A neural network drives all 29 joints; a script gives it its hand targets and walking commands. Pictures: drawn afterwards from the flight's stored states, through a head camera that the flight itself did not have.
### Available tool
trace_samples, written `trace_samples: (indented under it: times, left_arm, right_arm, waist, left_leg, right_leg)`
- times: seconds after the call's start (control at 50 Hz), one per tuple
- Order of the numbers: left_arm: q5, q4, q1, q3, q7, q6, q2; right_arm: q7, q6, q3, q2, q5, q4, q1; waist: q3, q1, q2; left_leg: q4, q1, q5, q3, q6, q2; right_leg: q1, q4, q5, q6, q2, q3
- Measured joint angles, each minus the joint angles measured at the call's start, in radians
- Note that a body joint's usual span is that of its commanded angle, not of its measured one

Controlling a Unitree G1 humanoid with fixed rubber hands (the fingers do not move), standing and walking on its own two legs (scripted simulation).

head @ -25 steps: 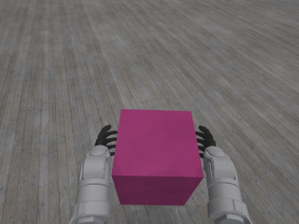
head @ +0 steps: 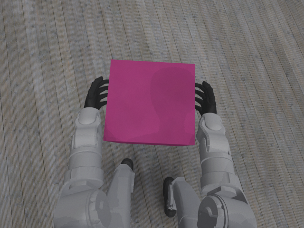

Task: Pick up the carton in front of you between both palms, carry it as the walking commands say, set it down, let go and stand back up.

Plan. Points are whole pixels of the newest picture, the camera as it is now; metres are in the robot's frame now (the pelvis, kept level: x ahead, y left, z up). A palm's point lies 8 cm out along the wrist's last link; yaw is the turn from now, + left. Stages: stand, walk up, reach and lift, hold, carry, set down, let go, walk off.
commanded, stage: set down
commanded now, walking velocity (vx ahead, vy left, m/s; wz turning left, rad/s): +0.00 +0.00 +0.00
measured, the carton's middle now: (150, 110) +0.40 +0.04 -0.16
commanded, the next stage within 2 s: none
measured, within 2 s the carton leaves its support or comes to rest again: rests again in 1.84 s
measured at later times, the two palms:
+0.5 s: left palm (97, 100) +0.43 +0.22 -0.22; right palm (185, 104) +0.45 -0.08 -0.21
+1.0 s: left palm (99, 103) +0.46 +0.25 -0.37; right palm (170, 104) +0.49 -0.05 -0.36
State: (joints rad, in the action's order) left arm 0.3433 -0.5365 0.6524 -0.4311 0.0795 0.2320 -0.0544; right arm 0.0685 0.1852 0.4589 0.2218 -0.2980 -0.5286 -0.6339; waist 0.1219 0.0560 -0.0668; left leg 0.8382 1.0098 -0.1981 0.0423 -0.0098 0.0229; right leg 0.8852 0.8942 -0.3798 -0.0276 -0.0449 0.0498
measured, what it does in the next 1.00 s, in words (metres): lowers itself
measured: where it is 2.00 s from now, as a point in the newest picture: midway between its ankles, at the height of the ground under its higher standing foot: (147, 194)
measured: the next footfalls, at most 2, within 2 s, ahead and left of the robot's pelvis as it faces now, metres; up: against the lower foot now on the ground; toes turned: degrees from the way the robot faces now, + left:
none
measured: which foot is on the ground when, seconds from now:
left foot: down 0.00-1.00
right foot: down 0.00-1.00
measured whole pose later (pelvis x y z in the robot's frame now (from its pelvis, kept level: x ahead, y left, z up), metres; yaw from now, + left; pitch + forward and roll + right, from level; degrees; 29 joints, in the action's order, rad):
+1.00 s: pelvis -0.05 +0.00 -0.24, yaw -6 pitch +46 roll -7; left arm 0.25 -0.74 1.26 -0.41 0.06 0.35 0.21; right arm 0.18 0.28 0.49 0.05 -0.15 -0.71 -1.24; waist 0.04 0.11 -0.12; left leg 1.77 2.20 -0.38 0.11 -0.02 0.01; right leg 2.03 1.84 -0.63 -0.07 -0.12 0.01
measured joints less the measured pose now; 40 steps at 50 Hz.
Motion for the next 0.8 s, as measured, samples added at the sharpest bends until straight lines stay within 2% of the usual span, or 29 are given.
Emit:
trace_samples:
  times: [0.08,0.14,0.26,0.38,0.8]
  left_arm:
    - [-0.058,0.03,0.021,0.035,-0.002,-0.025,0.033]
    - [-0.073,0.039,0.049,0.033,0.002,-0.015,0.046]
    - [-0.046,0.005,0.131,-0.017,0.029,0.039,0.058]
    - [-0.022,-0.041,0.21,-0.036,0.035,0.072,0.08]
    - [-0.087,-0.132,0.47,0.011,-0.029,0.112,0.187]
  right_arm:
    - [0.039,-0.023,-0.058,-0.012,0.091,0.051,-0.002]
    - [0.051,-0.015,-0.065,-0.015,0.123,0.066,-0.026]
    - [0.055,0.033,-0.003,0.004,0.099,0.05,-0.105]
    - [0.053,0.063,0.044,0.0,0.063,0.016,-0.183]
    - [0.084,0.082,0.034,-0.13,0.148,-0.105,-0.458]
  waist:
    - [-0.064,0.005,-0.015]
    - [-0.116,0.005,-0.027]
    - [-0.189,0.007,-0.036]
    - [-0.224,0.011,-0.034]
    - [-0.172,0.027,-0.043]
  left_leg:
    - [0.107,0.197,-0.029,0.007,-0.009,0.011]
    - [0.177,0.308,-0.051,0.008,-0.013,0.014]
    - [0.297,0.465,-0.088,0.014,-0.013,0.013]
    - [0.407,0.611,-0.114,0.022,-0.01,0.005]
    - [0.801,1.059,-0.176,0.042,0.004,-0.011]
  right_leg:
    - [0.198,0.109,-0.03,0.002,-0.017,-0.004]
    - [0.31,0.184,-0.055,0.002,-0.023,-0.004]
    - [0.464,0.307,-0.098,0.0,-0.029,-0.009]
    - [0.601,0.416,-0.132,-0.006,-0.029,-0.016]
    - [1.018,0.806,-0.213,-0.046,-0.057,-0.022]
